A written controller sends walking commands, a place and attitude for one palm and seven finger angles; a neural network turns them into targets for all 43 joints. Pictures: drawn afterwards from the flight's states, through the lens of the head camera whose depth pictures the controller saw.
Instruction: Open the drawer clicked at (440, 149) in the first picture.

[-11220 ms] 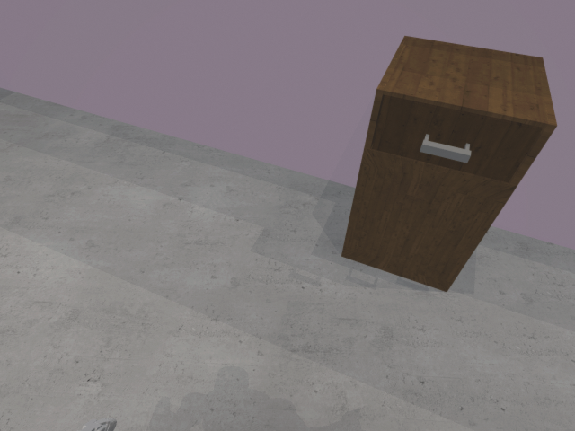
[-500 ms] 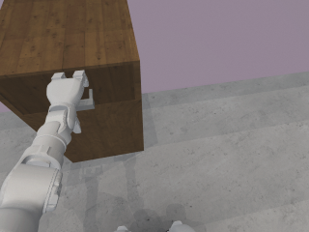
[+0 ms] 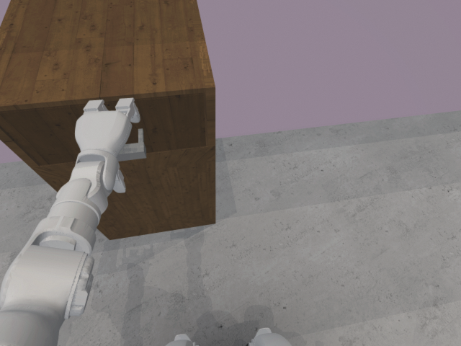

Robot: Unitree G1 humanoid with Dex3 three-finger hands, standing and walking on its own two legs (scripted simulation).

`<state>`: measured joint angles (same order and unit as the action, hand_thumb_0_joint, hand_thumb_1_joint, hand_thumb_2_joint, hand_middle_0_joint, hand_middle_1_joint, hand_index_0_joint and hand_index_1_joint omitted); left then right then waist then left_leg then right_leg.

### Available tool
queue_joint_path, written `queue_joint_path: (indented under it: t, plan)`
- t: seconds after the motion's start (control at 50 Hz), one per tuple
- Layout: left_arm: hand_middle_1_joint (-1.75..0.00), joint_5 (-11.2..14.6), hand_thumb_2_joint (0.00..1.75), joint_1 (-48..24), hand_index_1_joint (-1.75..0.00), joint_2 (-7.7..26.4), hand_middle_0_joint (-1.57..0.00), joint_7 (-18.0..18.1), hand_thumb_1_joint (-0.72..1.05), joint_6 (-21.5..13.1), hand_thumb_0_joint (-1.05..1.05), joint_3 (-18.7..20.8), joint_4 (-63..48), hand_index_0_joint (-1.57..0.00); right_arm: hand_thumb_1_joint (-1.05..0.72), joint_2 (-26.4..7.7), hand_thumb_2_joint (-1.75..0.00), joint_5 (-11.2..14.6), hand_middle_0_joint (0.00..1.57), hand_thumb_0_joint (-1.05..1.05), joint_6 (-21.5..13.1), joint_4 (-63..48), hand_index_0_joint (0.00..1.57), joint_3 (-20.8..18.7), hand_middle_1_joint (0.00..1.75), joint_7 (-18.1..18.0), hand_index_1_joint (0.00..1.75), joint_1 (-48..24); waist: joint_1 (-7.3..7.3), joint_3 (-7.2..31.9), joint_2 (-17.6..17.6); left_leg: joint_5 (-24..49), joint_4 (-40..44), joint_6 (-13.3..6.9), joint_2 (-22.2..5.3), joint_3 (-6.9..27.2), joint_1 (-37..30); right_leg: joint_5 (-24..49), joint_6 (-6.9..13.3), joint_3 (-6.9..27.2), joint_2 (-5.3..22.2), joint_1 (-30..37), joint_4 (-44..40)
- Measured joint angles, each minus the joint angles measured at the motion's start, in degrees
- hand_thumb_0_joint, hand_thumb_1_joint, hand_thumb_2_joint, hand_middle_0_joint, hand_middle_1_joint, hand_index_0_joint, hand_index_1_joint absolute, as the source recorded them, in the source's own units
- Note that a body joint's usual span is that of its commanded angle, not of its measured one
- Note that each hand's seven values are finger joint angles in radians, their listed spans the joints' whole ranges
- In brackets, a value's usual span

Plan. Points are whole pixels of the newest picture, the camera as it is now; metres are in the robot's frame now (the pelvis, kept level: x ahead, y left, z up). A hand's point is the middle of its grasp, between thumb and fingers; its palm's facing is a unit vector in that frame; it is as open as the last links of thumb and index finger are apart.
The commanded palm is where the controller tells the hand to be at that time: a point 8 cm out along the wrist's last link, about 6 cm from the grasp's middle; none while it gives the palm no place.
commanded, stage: move the hooked fingers above the handle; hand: left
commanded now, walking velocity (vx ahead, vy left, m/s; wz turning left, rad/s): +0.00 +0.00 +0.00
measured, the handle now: (115, 144) +0.53 +0.22 -0.05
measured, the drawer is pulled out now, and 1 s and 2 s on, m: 0.00 0.00 0.00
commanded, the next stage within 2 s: lower the fingers behind the handle in 1.52 s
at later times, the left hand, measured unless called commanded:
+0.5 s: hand (106, 143) +0.49 +0.21 +0.02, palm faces +0.02 -0.03 -1.00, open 13.8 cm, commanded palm +0.46 +0.20 +0.06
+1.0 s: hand (111, 146) +0.49 +0.20 +0.01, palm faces -0.07 +0.02 -1.00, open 13.7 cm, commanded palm +0.47 +0.21 +0.06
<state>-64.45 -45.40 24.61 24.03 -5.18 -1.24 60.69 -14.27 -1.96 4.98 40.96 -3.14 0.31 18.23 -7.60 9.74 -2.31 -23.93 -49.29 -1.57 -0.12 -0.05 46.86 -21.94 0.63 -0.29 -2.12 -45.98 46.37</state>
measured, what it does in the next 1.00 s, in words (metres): stands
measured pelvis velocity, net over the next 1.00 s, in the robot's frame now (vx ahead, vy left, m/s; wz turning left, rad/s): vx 0.00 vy -0.01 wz -0.02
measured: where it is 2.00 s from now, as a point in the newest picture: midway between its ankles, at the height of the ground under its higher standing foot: outside the picture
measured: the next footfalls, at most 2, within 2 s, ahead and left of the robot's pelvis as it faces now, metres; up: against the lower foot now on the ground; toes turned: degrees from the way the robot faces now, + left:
none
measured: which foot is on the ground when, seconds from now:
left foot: down 0.00-1.00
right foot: down 0.00-1.00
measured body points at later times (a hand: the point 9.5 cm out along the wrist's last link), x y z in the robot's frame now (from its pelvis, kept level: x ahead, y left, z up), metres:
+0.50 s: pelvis +0.00 +0.00 +0.00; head +0.10 +0.00 +0.44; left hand +0.48 +0.21 +0.07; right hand +0.00 -0.28 -0.13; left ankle -0.02 +0.10 -0.69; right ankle -0.01 -0.12 -0.69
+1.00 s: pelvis +0.00 -0.01 +0.00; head +0.11 -0.02 +0.44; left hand +0.49 +0.20 +0.06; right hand +0.01 -0.28 -0.13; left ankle -0.02 +0.10 -0.69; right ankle -0.01 -0.12 -0.69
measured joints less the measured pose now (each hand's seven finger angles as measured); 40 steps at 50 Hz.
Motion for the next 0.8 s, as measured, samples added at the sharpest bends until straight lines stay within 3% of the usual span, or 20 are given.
queue_joint_path:
  t: [0.1, 0.2, 0.24, 0.3, 0.36, 0.4, 0.5, 0.6, 0.7, 0.8]
  plan:
    - [-1.22, -0.19, 0.3, -1.82, -1.2, 1.25, -0.35, 3.06, -0.49, 5.68, 0.0, 1.85, 2.84, -0.32, -0.9, -0.25, -0.89, -0.01, 0.2, 0.01, 1.13, -0.85, 0.2, 0.4, 0.3, 0.91, 0.3, -0.56, -0.22, 0.06, -0.66, -0.24, -0.55, -0.21, -0.31, -1.2, 1.04, 0.04, -0.28, 1.18, -0.29, -1.62, 0.9]
    - [-1.23, 2.46, 0.3, -0.74, -1.2, 0.99, -0.35, -1.52, -0.49, 10.6, 0.0, 0.72, 5.38, -0.32, -0.9, -0.03, -0.89, 1.1, 0.2, 0.01, 2.07, -1.01, 0.2, 0.8, 0.3, 0.87, 0.3, 0.55, 0.45, -0.63, -1.26, 0.53, 1.74, -0.39, -0.4, -1.85, -1.51, 0.95, -0.48, 1.89, -0.38, 0.64, -1.2]
    - [-1.22, 3.45, 0.3, 0.33, -1.2, 1.21, -0.34, -4.0, -0.49, 9.64, 0.0, 0.32, 4.75, -0.32, -0.9, 0.33, -0.89, 1.33, 0.2, 0.01, 1.85, -1.02, 0.2, 0.88, 0.3, 0.3, 0.3, 1.38, 0.56, -0.94, -1.04, 0.89, 2.7, -0.37, -0.38, -1.75, -2.66, 1.28, -0.46, 1.81, -0.36, 1.84, -2.18]
    - [-1.21, 3.31, 0.3, 1.56, -1.2, 1.53, -0.34, -6.24, -0.49, 5.56, 0.0, -0.8, 2.03, -0.32, -0.9, 0.75, -0.89, 1.21, 0.2, 0.01, 1.02, -0.71, 0.2, 0.64, 0.3, -0.56, 0.3, 2.74, 0.69, -1.03, -0.52, 1.09, 3.1, -0.24, -0.27, -1.09, -3.31, 1.37, -0.31, 1.16, -0.25, 2.85, -2.85]
    - [-1.21, 1.67, 0.3, 1.7, -1.2, 1.64, -0.33, -5.27, -0.49, 1.09, 0.0, -1.31, -0.49, -0.33, -0.9, 0.68, -0.89, 0.78, 0.2, 0.01, 0.41, 0.0, 0.2, 0.19, 0.3, -0.93, 0.3, 3.46, 0.63, -0.49, -0.13, 0.74, 2.13, -0.09, -0.17, -0.38, -2.48, 0.94, -0.16, 0.44, -0.17, 2.41, -2.24]
    - [-1.21, 0.76, 0.3, 0.81, -1.2, 1.58, -0.33, -3.25, -0.49, -0.09, 0.0, -1.13, -0.5, -0.33, -0.9, 0.33, -0.89, 0.49, 0.2, 0.01, 0.25, 0.51, 0.2, -0.04, 0.3, -0.75, 0.3, 3.3, 0.36, -0.19, -0.07, 0.32, 1.03, -0.04, -0.13, -0.08, -1.44, 0.5, -0.09, 0.12, -0.13, 1.53, -1.3]
    - [-1.2, 0.33, 0.3, -1.51, -1.2, 1.29, -0.32, 1.48, -0.49, 3.84, 0.0, 0.86, 2.59, -0.32, -0.9, -0.63, -0.89, 0.06, 0.2, 0.01, 0.56, 0.61, 0.2, -0.27, 0.3, 0.53, 0.3, 2.09, -0.17, 0.16, -0.51, -0.18, -0.49, -0.08, -0.23, -0.49, 0.73, 0.08, -0.15, 0.49, -0.21, -0.89, 0.4]
    - [-1.2, 1.74, 0.3, -0.9, -1.2, 0.78, -0.32, -0.03, -0.49, 9.27, 0.0, -0.22, 4.6, -0.32, -0.9, -0.62, -0.89, 0.53, 0.2, 0.01, 1.18, -0.12, 0.2, -0.39, 0.3, 1.13, 0.3, 1.81, 0.37, -0.42, -1.26, 0.28, 0.74, -0.17, -0.39, -1.16, -0.18, 0.64, -0.25, 1.18, -0.37, -0.32, -0.54]
    - [-1.2, 3.08, 0.3, 0.42, -1.2, -0.47, -0.32, -3.54, -0.49, 6.67, 0.0, -1.56, 2.67, -0.32, -0.9, 0.35, -0.89, 0.85, 0.2, 0.01, 0.76, 0.13, 0.2, 0.05, 0.3, 0.1, 0.3, 2.1, 0.58, -0.91, -0.92, 0.8, 2.35, -0.05, -0.3, -0.75, -2.24, 0.98, -0.12, 0.82, -0.29, 1.84, -2.09]
    - [-1.2, 0.73, 0.3, -1.17, -1.2, 0.06, -0.33, -1.5, -0.49, 3.09, 0.0, -0.62, 1.68, -0.33, -0.9, 0.59, -0.89, 0.45, 0.2, 0.01, 0.07, 0.29, 0.2, 0.53, 0.3, -0.33, 0.3, 1.82, -0.44, -0.22, -0.37, 0.4, 1.48, 0.31, -0.3, -0.14, -1.33, 0.37, 0.27, 0.19, -0.3, 1.09, -1.19]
